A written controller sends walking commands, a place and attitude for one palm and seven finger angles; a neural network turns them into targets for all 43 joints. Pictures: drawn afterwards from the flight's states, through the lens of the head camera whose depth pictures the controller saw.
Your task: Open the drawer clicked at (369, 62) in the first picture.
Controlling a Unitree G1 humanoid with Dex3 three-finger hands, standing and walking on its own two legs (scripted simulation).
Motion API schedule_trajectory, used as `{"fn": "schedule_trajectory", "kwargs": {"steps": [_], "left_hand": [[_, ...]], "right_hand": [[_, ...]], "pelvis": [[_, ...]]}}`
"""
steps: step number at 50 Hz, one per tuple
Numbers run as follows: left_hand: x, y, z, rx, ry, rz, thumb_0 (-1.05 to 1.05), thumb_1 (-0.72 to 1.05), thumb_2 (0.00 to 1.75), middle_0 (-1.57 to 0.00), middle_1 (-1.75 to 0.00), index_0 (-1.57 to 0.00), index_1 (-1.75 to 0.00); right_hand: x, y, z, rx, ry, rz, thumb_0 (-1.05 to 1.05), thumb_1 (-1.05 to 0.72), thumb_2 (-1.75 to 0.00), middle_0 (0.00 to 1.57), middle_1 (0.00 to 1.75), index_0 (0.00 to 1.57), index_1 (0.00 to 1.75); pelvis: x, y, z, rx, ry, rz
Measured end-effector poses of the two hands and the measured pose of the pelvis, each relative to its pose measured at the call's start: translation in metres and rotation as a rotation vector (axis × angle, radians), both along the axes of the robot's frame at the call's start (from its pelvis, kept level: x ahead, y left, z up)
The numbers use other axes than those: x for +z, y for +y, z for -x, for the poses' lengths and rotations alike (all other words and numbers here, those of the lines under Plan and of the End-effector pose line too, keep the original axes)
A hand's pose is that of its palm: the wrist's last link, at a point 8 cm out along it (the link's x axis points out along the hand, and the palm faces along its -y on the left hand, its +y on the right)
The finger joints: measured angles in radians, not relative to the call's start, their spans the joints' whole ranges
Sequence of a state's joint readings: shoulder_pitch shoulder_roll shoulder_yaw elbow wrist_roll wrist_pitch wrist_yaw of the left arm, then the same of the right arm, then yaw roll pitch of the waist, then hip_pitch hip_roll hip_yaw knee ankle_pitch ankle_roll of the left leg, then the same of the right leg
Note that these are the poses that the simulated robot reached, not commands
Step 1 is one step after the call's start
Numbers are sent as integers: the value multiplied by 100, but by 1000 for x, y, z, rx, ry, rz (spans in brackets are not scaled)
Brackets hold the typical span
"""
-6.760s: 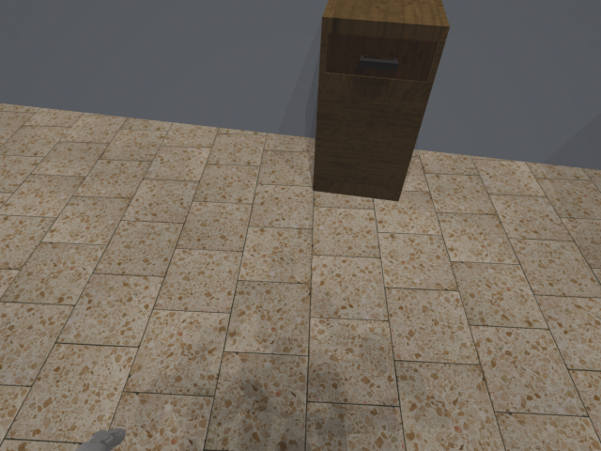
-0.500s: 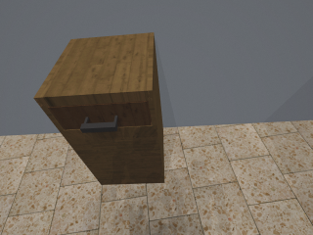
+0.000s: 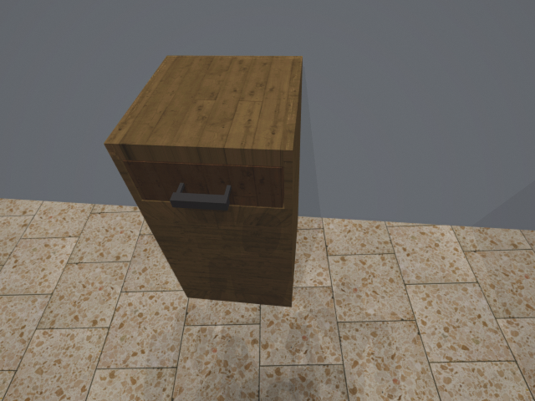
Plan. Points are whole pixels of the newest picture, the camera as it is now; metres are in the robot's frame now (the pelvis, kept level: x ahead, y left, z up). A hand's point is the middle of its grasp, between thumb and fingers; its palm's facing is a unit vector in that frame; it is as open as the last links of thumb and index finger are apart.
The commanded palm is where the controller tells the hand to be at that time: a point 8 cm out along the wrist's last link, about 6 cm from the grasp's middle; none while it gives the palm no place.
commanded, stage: come to a stop and stand still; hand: left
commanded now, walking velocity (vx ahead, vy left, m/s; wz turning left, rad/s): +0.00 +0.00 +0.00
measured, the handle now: (202, 194) +0.57 +0.24 -0.10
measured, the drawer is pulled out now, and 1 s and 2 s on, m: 0.00 0.00 0.00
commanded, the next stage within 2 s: look again from close up in 0.68 s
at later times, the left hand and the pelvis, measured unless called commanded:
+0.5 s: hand out of the picture +0.03 +0.23 -0.19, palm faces +0.03 -0.98 -0.20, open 7.4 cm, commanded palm none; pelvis +0.03 +0.05 -0.01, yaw -1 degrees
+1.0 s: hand out of the picture +0.02 +0.22 -0.19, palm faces +0.01 -0.98 -0.19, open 7.4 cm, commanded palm none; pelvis +0.02 +0.06 -0.02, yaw -1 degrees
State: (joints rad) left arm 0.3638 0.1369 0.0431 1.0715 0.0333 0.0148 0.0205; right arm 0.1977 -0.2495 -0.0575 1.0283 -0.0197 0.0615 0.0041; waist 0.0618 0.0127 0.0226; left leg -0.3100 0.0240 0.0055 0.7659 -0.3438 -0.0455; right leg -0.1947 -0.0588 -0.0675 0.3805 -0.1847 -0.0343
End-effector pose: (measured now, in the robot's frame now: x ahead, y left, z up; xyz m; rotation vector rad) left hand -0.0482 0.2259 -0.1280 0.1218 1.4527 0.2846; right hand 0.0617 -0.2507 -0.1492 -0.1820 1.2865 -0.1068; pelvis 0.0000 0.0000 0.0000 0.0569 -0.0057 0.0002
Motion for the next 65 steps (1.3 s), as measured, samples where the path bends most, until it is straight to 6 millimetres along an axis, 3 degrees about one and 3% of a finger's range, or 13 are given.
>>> {"fn": "schedule_trajectory", "kwargs": {"steps": [5,10,19,30,39,54,65], "left_hand": [[-26,17,10,14,35,68,0,90,89,-20,-30,-20,-29],[-38,31,-5,-10,31,104,0,91,89,-20,-30,-20,-29],[-30,41,-56,-81,-18,82,0,91,90,-20,-30,-19,-29],[-27,49,-86,-111,-47,52,1,92,90,-20,-30,-19,-29],[-28,42,-79,-106,-21,64,1,93,90,-20,-30,-19,-29],[-33,45,-61,-122,-62,61,0,91,89,-20,-30,-20,-29],[-31,37,-54,-123,-52,74,0,91,90,-20,-30,-19,-29]], "right_hand": [[4,32,-14,23,-75,36,0,-91,-90,19,30,20,30],[8,67,-3,11,-40,34,0,-92,-90,19,30,20,30],[-6,80,26,-56,57,18,0,-95,-90,20,30,20,30],[-8,96,66,-96,178,-26,0,-92,-90,20,30,20,30],[-8,98,72,-108,197,-32,0,-91,-90,20,30,20,30],[-16,87,43,-58,38,-13,1,-92,-90,20,30,20,30],[-13,85,61,-57,84,-27,0,-92,-90,20,30,20,30]], "pelvis": [[-12,25,-2,2,4,67],[-11,40,-7,-5,1,44],[-10,54,-20,-12,-2,44],[-8,53,-29,-16,-9,55],[-8,50,-32,-19,-10,57],[-18,56,-20,-20,-31,60],[-15,49,-13,-21,-22,52]]}}
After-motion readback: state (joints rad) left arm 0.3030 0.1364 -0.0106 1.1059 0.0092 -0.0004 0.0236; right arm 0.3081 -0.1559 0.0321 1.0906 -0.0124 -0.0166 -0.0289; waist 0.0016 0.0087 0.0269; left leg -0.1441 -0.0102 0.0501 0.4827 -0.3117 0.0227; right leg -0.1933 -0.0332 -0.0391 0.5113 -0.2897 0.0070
